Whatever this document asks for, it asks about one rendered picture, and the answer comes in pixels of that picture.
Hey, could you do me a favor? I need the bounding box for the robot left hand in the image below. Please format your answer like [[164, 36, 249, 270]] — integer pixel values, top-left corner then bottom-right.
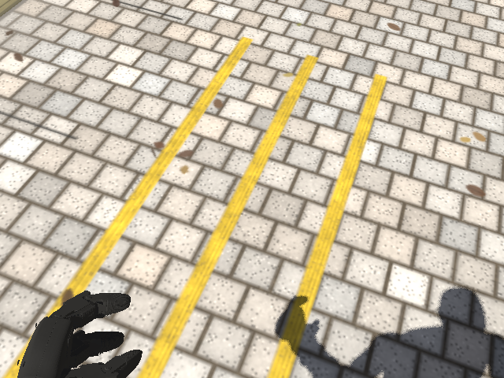
[[17, 291, 143, 378]]

